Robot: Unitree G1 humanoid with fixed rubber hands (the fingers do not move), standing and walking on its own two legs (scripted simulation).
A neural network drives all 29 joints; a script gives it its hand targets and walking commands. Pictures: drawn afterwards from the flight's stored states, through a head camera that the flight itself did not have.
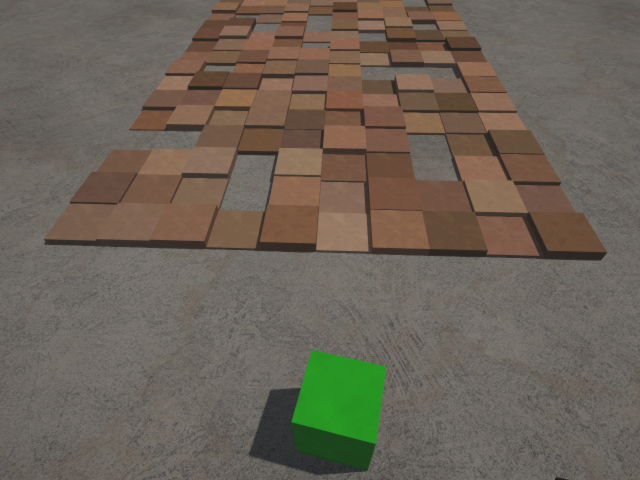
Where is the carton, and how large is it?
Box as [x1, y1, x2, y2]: [291, 350, 385, 470]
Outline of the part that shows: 312,350 291,422 296,450 306,454 367,470 376,439 385,366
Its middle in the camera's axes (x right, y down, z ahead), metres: +0.06 +0.48 +1.10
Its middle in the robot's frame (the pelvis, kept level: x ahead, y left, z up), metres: +0.46 -0.04 -0.66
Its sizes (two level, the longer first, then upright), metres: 0.210 0.200 0.250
